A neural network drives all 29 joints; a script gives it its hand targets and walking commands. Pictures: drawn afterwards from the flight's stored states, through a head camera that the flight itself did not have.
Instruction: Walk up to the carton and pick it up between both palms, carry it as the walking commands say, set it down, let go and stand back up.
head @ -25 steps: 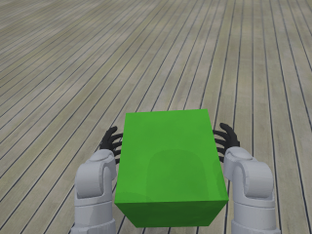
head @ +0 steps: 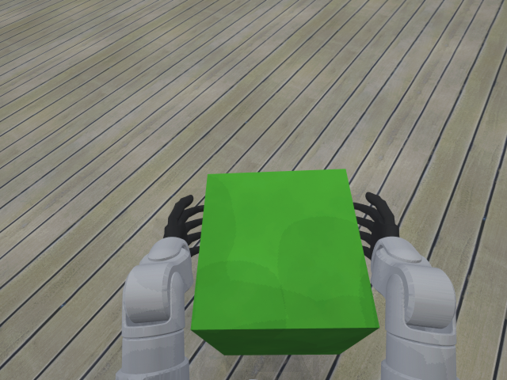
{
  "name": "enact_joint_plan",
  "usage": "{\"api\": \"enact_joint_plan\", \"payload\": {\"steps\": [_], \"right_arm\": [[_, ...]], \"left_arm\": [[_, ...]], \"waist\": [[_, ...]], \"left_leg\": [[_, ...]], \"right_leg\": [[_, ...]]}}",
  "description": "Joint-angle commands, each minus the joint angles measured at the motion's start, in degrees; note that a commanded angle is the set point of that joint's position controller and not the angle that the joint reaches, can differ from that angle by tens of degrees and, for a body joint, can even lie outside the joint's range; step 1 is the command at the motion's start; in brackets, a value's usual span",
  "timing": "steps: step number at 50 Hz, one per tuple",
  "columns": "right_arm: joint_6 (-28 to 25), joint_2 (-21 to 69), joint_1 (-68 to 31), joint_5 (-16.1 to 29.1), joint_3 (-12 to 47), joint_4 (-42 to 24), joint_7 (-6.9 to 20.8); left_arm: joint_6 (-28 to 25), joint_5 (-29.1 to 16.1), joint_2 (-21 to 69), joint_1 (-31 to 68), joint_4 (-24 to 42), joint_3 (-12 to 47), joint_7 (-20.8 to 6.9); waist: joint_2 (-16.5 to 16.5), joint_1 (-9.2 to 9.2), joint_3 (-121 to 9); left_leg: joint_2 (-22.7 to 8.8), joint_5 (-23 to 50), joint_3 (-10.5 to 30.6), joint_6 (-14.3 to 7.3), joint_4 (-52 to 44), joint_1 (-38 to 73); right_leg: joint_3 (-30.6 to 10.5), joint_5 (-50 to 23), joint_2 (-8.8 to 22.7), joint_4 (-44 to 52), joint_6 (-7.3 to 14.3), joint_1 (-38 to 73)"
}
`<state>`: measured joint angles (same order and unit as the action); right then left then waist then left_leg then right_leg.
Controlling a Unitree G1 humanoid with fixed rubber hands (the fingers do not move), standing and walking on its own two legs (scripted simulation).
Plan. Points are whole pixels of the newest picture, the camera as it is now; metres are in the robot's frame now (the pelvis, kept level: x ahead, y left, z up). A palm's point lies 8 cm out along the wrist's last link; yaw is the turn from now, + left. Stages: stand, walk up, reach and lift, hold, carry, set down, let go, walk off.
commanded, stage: carry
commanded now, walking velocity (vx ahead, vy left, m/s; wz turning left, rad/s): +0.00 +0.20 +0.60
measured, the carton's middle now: (278, 271) +0.29 -0.01 +0.00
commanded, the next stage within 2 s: none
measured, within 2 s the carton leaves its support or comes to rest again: neither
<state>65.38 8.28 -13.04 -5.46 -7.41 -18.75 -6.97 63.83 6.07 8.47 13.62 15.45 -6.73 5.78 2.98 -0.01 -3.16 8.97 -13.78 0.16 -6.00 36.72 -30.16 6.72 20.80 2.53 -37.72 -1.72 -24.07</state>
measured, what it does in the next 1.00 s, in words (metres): steps to the left, turning left: left foot, then right foot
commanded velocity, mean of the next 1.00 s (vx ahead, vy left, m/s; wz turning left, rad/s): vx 0.00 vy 0.08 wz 0.24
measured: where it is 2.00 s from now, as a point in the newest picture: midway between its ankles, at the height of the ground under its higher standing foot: outside the picture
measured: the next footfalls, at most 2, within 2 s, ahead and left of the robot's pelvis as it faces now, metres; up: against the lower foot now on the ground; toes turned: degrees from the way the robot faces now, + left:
left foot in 0.30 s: +0.03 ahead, +0.27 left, +0.00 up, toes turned +18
right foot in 0.74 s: -0.07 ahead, +0.13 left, +0.00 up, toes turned +12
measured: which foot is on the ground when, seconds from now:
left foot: down 0.00-0.00, up 0.02-0.28, down 0.30-0.74, up 0.76-0.94, down 0.96-1.00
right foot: down 0.00-0.28, up 0.30-0.72, down 0.74-1.00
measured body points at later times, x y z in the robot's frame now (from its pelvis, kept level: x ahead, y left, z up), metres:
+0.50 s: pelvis -0.06 +0.18 +0.00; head -0.03 +0.20 +0.45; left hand +0.18 +0.41 +0.06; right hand +0.27 +0.13 +0.07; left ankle -0.01 +0.26 -0.72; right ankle -0.05 +0.06 -0.65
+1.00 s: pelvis -0.13 +0.26 +0.02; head -0.15 +0.25 +0.46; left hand +0.10 +0.49 +0.09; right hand +0.19 +0.21 +0.09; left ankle -0.17 +0.37 -0.72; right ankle -0.10 +0.12 -0.72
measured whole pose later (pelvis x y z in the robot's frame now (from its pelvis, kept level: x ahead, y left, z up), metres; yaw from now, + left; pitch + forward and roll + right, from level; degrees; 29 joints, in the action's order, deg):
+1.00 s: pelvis -0.13 +0.26 +0.02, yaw +19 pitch +4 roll +1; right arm 67.6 8.4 -13.3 -5.5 -8.9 -10.6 -6.8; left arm 68.3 9.3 8.7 14.9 8.8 -7.7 4.9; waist -0.5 0.7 -8.2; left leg 0.2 -15.1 -2.2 0.5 29.1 -18.7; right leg 7.5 15.9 7.9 -33.0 -2.8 -18.3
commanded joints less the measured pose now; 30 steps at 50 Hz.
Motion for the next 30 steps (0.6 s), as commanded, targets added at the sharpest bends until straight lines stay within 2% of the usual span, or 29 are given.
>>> {"api": "enact_joint_plan", "payload": {"steps": [1, 2, 3, 4, 5, 6, 7, 8, 9, 10, 11, 12, 13, 14, 15, 16, 17, 18, 20, 21, 22, 23, 24, 25, 26, 27, 28, 29, 30], "right_arm": [[1.3, 52.3, -25.1, 21.3, 43.5, -5.9, 15.8], [1.1, 54.2, -29.3, 22.3, 44.2, -4.1, 15.6], [0.8, 52.6, -27.9, 21.8, 43.1, -4.6, 15.5], [0.9, 53.5, -27.4, 22.1, 42.6, -2.9, 15.9], [1.1, 52.0, -24.6, 21.7, 43.0, -3.7, 15.7], [1.0, 51.0, -24.6, 22.6, 43.7, -4.9, 15.5], [1.7, 53.7, -23.3, 21.9, 43.3, -1.2, 15.2], [1.4, 50.2, -24.0, 21.4, 42.4, -4.5, 15.3], [2.5, 52.2, -20.4, 21.2, 42.8, -0.1, 15.3], [2.6, 50.7, -21.5, 22.2, 42.9, -2.3, 15.4], [3.5, 52.4, -21.0, 21.9, 43.0, 0.7, 15.5], [3.7, 50.3, -16.6, 21.3, 42.1, 5.1, 15.6], [3.8, 51.4, -18.6, 21.4, 42.0, 2.8, 15.9], [3.8, 52.9, -21.4, 22.0, 42.1, 1.1, 16.0], [4.0, 54.6, -20.6, 22.1, 41.4, 4.5, 16.5], [3.2, 50.7, -21.0, 20.6, 39.9, 3.6, 16.5], [3.1, 52.5, -18.5, 20.3, 39.4, 7.6, 16.2], [2.2, 53.4, -21.7, 20.7, 39.2, 2.1, 15.9], [1.1, 53.3, -20.0, 20.0, 37.7, 2.2, 15.5], [0.7, 56.0, -19.5, 20.7, 37.3, 2.1, 15.3], [0.5, 55.9, -23.8, 20.1, 38.1, -0.6, 15.4], [0.4, 55.2, -18.6, 19.2, 37.6, 1.1, 15.0], [0.3, 53.0, -16.0, 19.1, 37.6, 3.4, 14.5], [0.4, 52.7, -17.3, 18.3, 38.6, 0.5, 14.7], [1.1, 52.3, -16.6, 19.2, 38.0, 0.5, 14.4], [1.3, 53.6, -15.5, 18.3, 38.5, 2.9, 14.6], [0.9, 52.9, -17.8, 19.3, 40.4, -0.7, 14.9], [1.4, 52.3, -19.5, 18.9, 38.9, 0.8, 15.1], [1.6, 54.4, -21.1, 19.3, 40.1, 0.5, 15.4]], "left_arm": [[0.8, -20.2, 54.4, 13.7, 0.1, 37.2, -14.6], [1.1, -21.8, 54.7, 19.9, 0.7, 37.2, -14.9], [1.3, -22.7, 56.6, 20.4, -0.2, 39.7, -14.6], [0.4, -22.6, 55.4, 22.5, 3.4, 39.6, -14.0], [1.0, -22.4, 54.7, 19.6, 2.1, 39.6, -14.0], [1.0, -20.5, 52.4, 13.6, 3.4, 38.7, -13.9], [1.4, -20.3, 50.6, 16.4, 3.4, 37.7, -13.5], [2.1, -20.0, 52.8, 17.0, 3.5, 39.7, -13.6], [2.7, -19.9, 52.4, 17.4, 4.2, 38.5, -13.2], [3.4, -19.1, 51.9, 11.4, 1.1, 38.0, -13.8], [3.8, -18.6, 49.9, 12.3, 0.8, 37.4, -13.8], [4.0, -18.8, 49.5, 12.2, 2.0, 37.6, -13.9], [4.5, -19.5, 50.4, 16.7, 3.0, 38.0, -14.3], [4.8, -19.3, 50.7, 16.3, 2.5, 38.3, -14.7], [4.9, -20.6, 51.8, 21.2, 2.5, 39.6, -14.6], [5.4, -20.4, 51.3, 18.1, -0.4, 39.9, -15.3], [4.5, -22.2, 51.1, 22.3, 0.1, 39.4, -15.3], [4.2, -22.6, 54.7, 24.1, 2.1, 41.8, -15.6], [3.0, -24.3, 55.2, 23.0, 2.9, 42.5, -15.3], [2.7, -25.6, 55.1, 24.5, 3.9, 43.8, -14.8], [2.3, -26.7, 57.1, 29.5, 8.4, 44.7, -14.4], [2.4, -25.9, 54.3, 28.0, 8.4, 43.9, -14.0], [3.1, -24.7, 53.8, 21.6, 5.3, 43.1, -13.9], [3.0, -24.0, 54.3, 21.9, 5.7, 42.7, -14.0], [3.4, -23.4, 54.5, 17.8, 3.1, 42.8, -14.1], [3.6, -23.3, 53.5, 21.1, 4.6, 42.0, -13.8], [3.8, -22.4, 53.2, 14.8, 1.1, 40.9, -14.8], [3.6, -23.1, 54.2, 19.7, 2.1, 41.3, -15.0], [3.4, -23.0, 52.1, 19.7, 2.2, 41.0, -15.4]], "waist": [[-30.3, -1.36, -19.1], [-17.9, -0.78, -17.3], [-12.4, -0.66, -16.5], [-8.7, 0.06, -14.8], [-8.8, 0.70, -13.7], [-12.1, 0.04, -14.8], [-17.3, 0.51, -14.9], [-13.6, -0.08, -14.9], [-17.7, -1.05, -12.2], [-19.6, -0.96, -9.3], [-18.3, -0.82, -10.5], [-22.6, -1.86, -10.7], [-20.7, -1.19, -10.7], [-12.3, 0.44, -13.5], [2.8, 1.60, -14.8], [23.7, 1.18, -14.1], [14.8, 1.65, -13.3], [11.9, 1.38, -14.3], [6.4, 0.75, -17.3], [5.9, 1.15, -18.3], [7.3, 0.45, -21.8], [6.4, 0.69, -22.0], [9.5, 0.36, -20.5], [1.8, 0.38, -18.9], [1.3, 0.54, -20.5], [1.2, 1.11, -21.1], [-0.2, 0.77, -21.2], [2.4, 0.63, -21.1], [1.2, 0.54, -19.3]], "left_leg": [[-5.6, -19.9, -0.1, 9.7, 26.4, -15.7], [-11.2, -17.9, 5.7, 7.7, 35.9, -18.4], [-12.9, -13.7, 7.1, 8.5, 39.0, -16.6], [-14.3, -12.4, 8.0, 8.5, 36.9, -17.4], [-14.9, -9.3, 6.4, 8.8, 31.1, -16.6], [-12.0, -9.0, 1.2, 10.6, 25.1, -13.2], [-13.8, -10.0, 0.5, 10.8, 20.3, -6.0], [-11.3, -11.8, -4.3, 10.4, 16.3, -1.9], [-10.3, -11.2, -7.7, 10.5, 10.6, -0.6], [-10.1, -9.2, -7.8, 10.1, 6.9, 1.3], [-9.3, -8.2, -11.9, 9.0, 6.2, 6.4], [-7.8, -7.6, -12.9, 9.1, 3.2, 6.2], [-8.5, -1.0, -11.4, 8.1, -3.1, 8.4], [-9.4, 0.8, -8.7, 7.7, -10.9, 17.7], [-14.0, 10.9, -1.5, 5.5, -12.8, 26.0], [-28.7, 35.0, 21.5, -3.4, -14.8, 28.6], [-26.8, 47.3, 17.1, -6.7, -10.7, 27.6], [-25.4, 42.6, 13.2, -5.2, -9.1, 22.9], [-20.2, 29.8, 8.2, -2.4, -7.1, 22.9], [-19.3, 34.5, 6.6, -3.3, -6.2, 22.7], [-19.8, 26.9, 5.7, -3.9, -7.8, 21.8], [-19.4, 18.7, 8.7, -2.1, -10.4, 22.1], [-20.8, 22.0, 9.3, -5.1, -10.4, 19.6], [-22.9, 18.1, 12.4, -5.6, -13.0, 18.5], [-22.6, 13.7, 15.2, -4.4, -15.3, 18.6], [-24.4, 16.8, 18.4, -4.2, -15.2, 26.0], [-24.3, 16.7, 17.9, -4.7, -16.0, 22.5], [-25.8, 7.2, 20.9, -2.8, -19.0, 22.5], [-24.5, 8.9, 20.8, -1.2, -20.2, 22.4]], "right_leg": [[-31.1, -38.9, 35.9, 17.1, 15.6, 29.1], [-26.7, -52.2, 35.1, 13.8, 16.5, 30.5], [-18.5, -47.8, 29.8, 12.6, 13.6, 28.7], [-16.5, -40.0, 29.2, 13.5, 11.2, 26.4], [-11.4, -39.3, 25.5, 10.8, 7.9, 27.7], [-4.2, -42.5, 19.5, 8.5, 6.1, 27.2], [-0.5, -41.6, 20.8, 7.8, 5.0, 21.5], [0.3, -42.4, 19.9, 8.6, 4.9, 19.9], [1.4, -45.7, 19.6, 8.2, 3.9, 18.0], [4.4, -40.7, 19.1, 9.1, 1.6, 14.7], [1.7, -35.1, 22.9, 10.4, 1.6, 12.4], [3.8, -34.5, 21.2, 9.2, 0.7, 13.6], [4.3, -34.9, 22.2, 5.5, -1.3, 14.1], [6.4, -26.2, 19.4, -4.6, -4.4, 10.8], [7.3, 1.4, 14.0, -17.3, -5.5, -1.5], [6.8, 25.6, 4.7, -28.7, -7.4, -19.1], [0.3, 25.6, 6.3, -37.3, -6.4, -18.5], [-1.9, 21.5, 6.5, -39.2, -5.9, -15.5], [-2.8, 10.6, 7.6, -33.8, -4.7, -13.8], [-1.2, 6.9, 6.9, -35.3, -4.7, -14.0], [-2.0, 6.9, 6.9, -32.6, -4.2, -9.8], [-1.9, 6.1, 5.8, -33.6, -4.3, -10.3], [-1.6, 6.5, 5.5, -29.0, -3.4, -9.4], [-1.6, 7.5, 4.2, -27.9, -2.2, -8.5], [-2.6, 7.6, 3.8, -27.8, -1.7, -8.3], [-3.6, 9.4, 2.5, -22.1, -1.2, -11.5], [-4.3, 7.2, 3.2, -22.3, -1.3, -9.2], [-4.2, 7.4, 1.5, -19.7, -0.6, -8.6], [-5.0, 8.1, 1.2, -18.2, -0.1, -7.9]]}}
